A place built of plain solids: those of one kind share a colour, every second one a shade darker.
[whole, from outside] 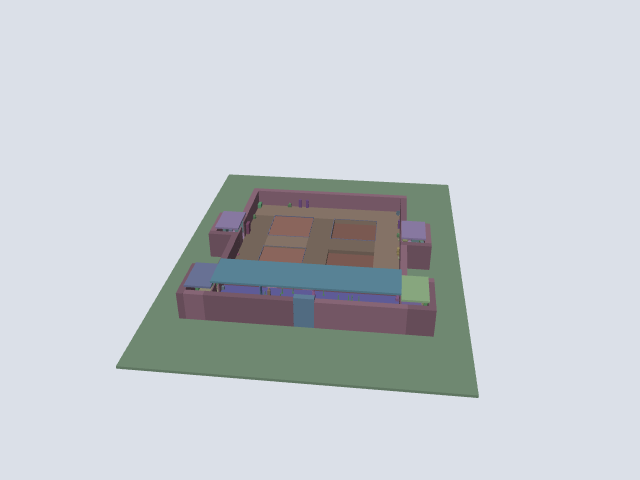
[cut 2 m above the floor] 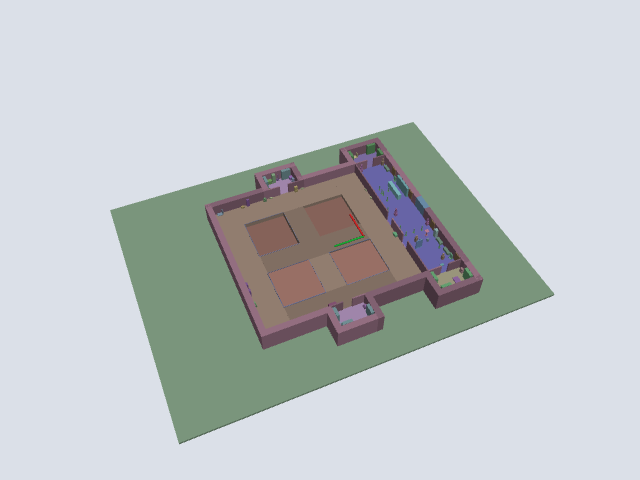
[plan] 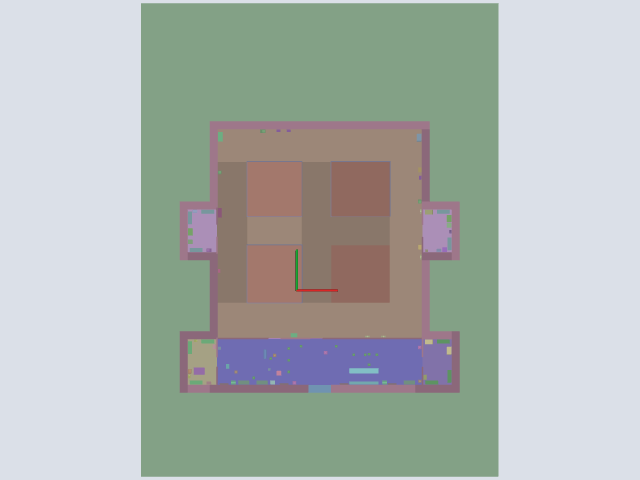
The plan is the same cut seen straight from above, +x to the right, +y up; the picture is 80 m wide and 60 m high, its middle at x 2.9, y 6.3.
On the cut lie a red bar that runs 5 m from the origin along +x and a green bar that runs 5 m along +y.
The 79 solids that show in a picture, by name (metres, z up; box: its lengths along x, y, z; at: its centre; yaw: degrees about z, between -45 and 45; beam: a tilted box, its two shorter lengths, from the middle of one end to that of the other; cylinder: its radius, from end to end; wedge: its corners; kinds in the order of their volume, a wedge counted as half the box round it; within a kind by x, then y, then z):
{
 "ground_under_all_1": {"box": [44.71, 59.2, 0.4], "at": [2.87, 6.3, -1.68]},
 "wall_1": {"box": [1.0, 7.7, 4.3], "at": [-14.13, -8.96, 0.62]},
 "wall_2": {"box": [1.0, 7.35, 4.3], "at": [-14.13, 7.45, 0.62]},
 "wall_3": {"box": [4.75, 1.0, 4.3], "at": [-12.26, -5.6, 0.62]},
 "wall_4": {"box": [4.75, 1.0, 4.3], "at": [-12.26, 4.27, 0.62]},
 "wall_5": {"box": [4.75, 1.0, 4.3], "at": [-12.26, 10.62, 0.62]},
 "wall_6": {"box": [5.55, 1.0, 4.3], "at": [-11.86, -12.31, 0.62]},
 "wall_7": {"box": [1.0, 10.81, 4.3], "at": [-10.38, -0.7, 0.62]},
 "wall_8": {"box": [1.0, 10.95, 4.3], "at": [-10.38, 15.67, 0.62]},
 "wall_9": {"box": [0.2, 2.45, 4.3], "at": [-9.98, -10.78, 0.62]},
 "wall_10": {"box": [0.2, 2.45, 4.3], "at": [-9.98, -7.13, 0.62]},
 "wall_11": {"box": [0.2, 2.0, 4.3], "at": [-9.98, 5.69, 0.62]},
 "wall_12": {"box": [0.2, 2.13, 4.3], "at": [-9.98, 9.26, 0.62]},
 "wall_13": {"box": [6.55, 0.2, 4.3], "at": [-6.81, -6.0, 0.62]},
 "wall_14": {"box": [12.35, 1.0, 4.3], "at": [-4.71, -12.31, 0.62]},
 "wall_15": {"box": [3.75, 0.2, 4.3], "at": [-0.15, -6.0, 0.62]},
 "wall_16": {"box": [27.5, 1.0, 4.3], "at": [2.87, 20.65, 0.62]},
 "wall_17": {"box": [12.6, 0.2, 4.3], "at": [9.52, -6.0, 0.62]},
 "wall_18": {"box": [12.35, 1.0, 4.3], "at": [10.45, -12.31, 0.62]},
 "wall_19": {"box": [0.2, 2.45, 4.3], "at": [15.72, -10.78, 0.62]},
 "wall_20": {"box": [0.2, 2.45, 4.3], "at": [15.72, -7.13, 0.62]},
 "wall_21": {"box": [0.2, 2.13, 4.3], "at": [15.72, 5.63, 0.62]},
 "wall_22": {"box": [0.2, 2.01, 4.3], "at": [15.72, 9.2, 0.62]},
 "wall_23": {"box": [1.0, 10.81, 4.3], "at": [16.12, -0.7, 0.62]},
 "wall_24": {"box": [1.0, 10.95, 4.3], "at": [16.12, 15.67, 0.62]},
 "wall_25": {"box": [5.55, 1.0, 4.3], "at": [17.59, -12.31, 0.62]},
 "wall_26": {"box": [4.75, 1.0, 4.3], "at": [18.0, -5.6, 0.62]},
 "wall_27": {"box": [4.75, 1.0, 4.3], "at": [18.0, 4.27, 0.62]},
 "wall_28": {"box": [4.75, 1.0, 4.3], "at": [18.0, 10.62, 0.62]},
 "wall_29": {"box": [1.0, 7.7, 4.3], "at": [19.87, -8.96, 0.62]},
 "wall_30": {"box": [1.0, 7.35, 4.3], "at": [19.87, 7.45, 0.62]},
 "floor_gang_1": {"box": [3.8, 17.6, 1.53], "at": [-8.08, 7.25, -0.77]},
 "floor_gang_2": {"box": [6.8, 3.6, 1.53], "at": [-2.78, 7.45, -0.77]},
 "floor_gang_3": {"box": [3.7, 17.6, 1.53], "at": [2.47, 7.25, -0.77]},
 "floor_gang_4": {"box": [25.7, 4.45, 1.53], "at": [2.87, -3.78, -0.77]},
 "floor_gang_5": {"box": [25.7, 4.2, 1.53], "at": [2.87, 18.14, -0.77]},
 "floor_gang_6": {"box": [7.3, 3.6, 1.53], "at": [7.97, 7.45, -0.77]},
 "floor_gang_7": {"box": [4.1, 17.6, 1.53], "at": [13.67, 7.25, -0.77]},
 "floor_foyer_1": {"box": [25.7, 5.9, 1.53], "at": [2.87, -8.96, -0.77]},
 "step_tier_1": {"box": [6.8, 7.2, 1.33], "at": [-2.78, 2.04, -0.86]},
 "step_tier_2": {"box": [6.8, 6.8, 1.53], "at": [-2.78, 12.64, -0.77]},
 "step_tier_3": {"box": [7.3, 7.2, 0.9], "at": [7.97, 2.04, -1.08]},
 "step_tier_4": {"box": [7.3, 6.8, 0.73], "at": [7.97, 12.64, -1.17]},
 "floor_side_1": {"box": [3.75, 5.55, 1.53], "at": [-11.86, 7.45, -0.77]},
 "floor_side_2": {"box": [3.75, 5.55, 1.53], "at": [17.59, 7.45, -0.77]},
 "ceil_foyer_1": {"box": [25.7, 5.9, 0.3], "at": [2.87, -8.96, 4.35]},
 "floor_cloaks_1": {"box": [3.75, 5.9, 1.53], "at": [-11.86, -8.96, -0.77]},
 "floor_store_1": {"box": [3.75, 5.9, 1.53], "at": [17.59, -8.96, -0.77]},
 "door_leaf_1": {"box": [2.8, 0.97, 4.8], "at": [2.87, -12.32, 0.87]},
 "ceil_side_1": {"box": [3.75, 5.55, 0.3], "at": [-11.86, 7.45, 3.4]},
 "ceil_side_2": {"box": [3.75, 5.55, 0.3], "at": [17.59, 7.45, 3.4]},
 "shelves_side_1": {"box": [0.5, 1.6, 2.0], "at": [-13.35, 9.07, 1.0]},
 "shelves_side_2": {"box": [1.6, 0.5, 2.0], "at": [-12.58, 5.05, 1.0]},
 "shelves_side_3": {"box": [1.6, 0.5, 2.0], "at": [-11.13, 9.84, 1.0]},
 "shelves_side_4": {"box": [1.6, 0.5, 2.0], "at": [18.32, 9.84, 1.0]},
 "shelves_side_5": {"box": [0.5, 1.6, 2.0], "at": [19.09, 5.82, 1.0]},
 "ceil_cloaks_1": {"box": [3.75, 5.9, 0.3], "at": [-11.86, -8.96, 3.4]},
 "ceil_store_1": {"box": [3.75, 5.9, 0.3], "at": [17.59, -8.96, 3.4]},
 "bar_foyer_1": {"box": [3.65, 0.4, 2.1], "at": [8.39, -11.57, 1.05]},
 "bar_foyer_2": {"box": [3.65, 0.65, 1.1], "at": [8.39, -10.05, 0.55]},
 "shelves_cloaks_1": {"box": [0.5, 1.6, 2.0], "at": [-13.35, -7.16, 1.0]},
 "shelves_cloaks_2": {"box": [1.6, 0.5, 2.0], "at": [-12.58, -11.53, 1.0]},
 "shelves_cloaks_3": {"box": [1.6, 0.5, 2.0], "at": [-11.13, -6.38, 1.0]},
 "shelves_store_1": {"box": [1.6, 0.5, 2.0], "at": [16.87, -11.53, 1.0]},
 "shelves_store_2": {"box": [1.6, 0.5, 2.0], "at": [18.32, -6.38, 1.0]},
 "shelves_store_3": {"box": [0.5, 1.6, 2.0], "at": [19.09, -10.76, 1.0]},
 "step_strewn_pallet_flat_1": {"box": [1.36, 0.91, 1.69], "at": [-12.2, -10.09, -0.68]},
 "lockers_1": {"box": [0.48, 1.2, 1.8], "at": [-9.61, 9.71, 0.9]},
 "bench_foyer_1": {"box": [1.4, 0.5, 0.46], "at": [-6.63, -11.53, 0.22]},
 "bench_foyer_2": {"box": [1.4, 0.5, 0.46], "at": [-4.33, -11.53, 0.22]},
 "bench_foyer_3": {"box": [1.4, 0.5, 0.46], "at": [14.07, -11.53, 0.22]},
 "fridge_side_1": {"box": [0.6, 0.6, 1.8], "at": [19.04, 8.12, 0.9]},
 "case_1": {"box": [0.6, 1.2, 0.66], "at": [-9.54, 19.2, 0.42]},
 "standee_foyer_1": {"box": [0.14, 1.15, 1.67], "at": [-3.96, -7.96, 0.87]},
 "kerb_1": {"box": [0.09, 6.8, 0.14], "at": [-6.22, 12.64, 0.06]},
 "kerb_2": {"box": [6.96, 0.07, 0.07], "at": [-2.79, 9.21, 0.03]},
 "kerb_3": {"box": [6.96, 0.1, 0.1], "at": [-2.79, 16.09, 0.05]},
 "kerb_4": {"box": [7.47, 0.05, 0.09], "at": [7.96, 9.22, 0.04]},
 "kerb_5": {"box": [7.47, 0.1, 0.045], "at": [7.96, 16.09, 0.02]}
}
